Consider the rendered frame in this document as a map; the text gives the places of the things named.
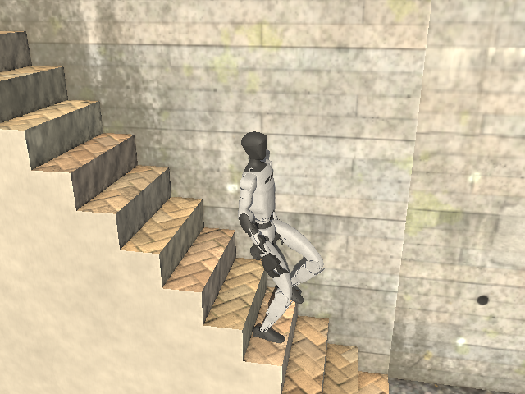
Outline stairs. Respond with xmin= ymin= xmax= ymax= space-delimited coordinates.
xmin=0 ymin=31 xmax=389 ymax=394

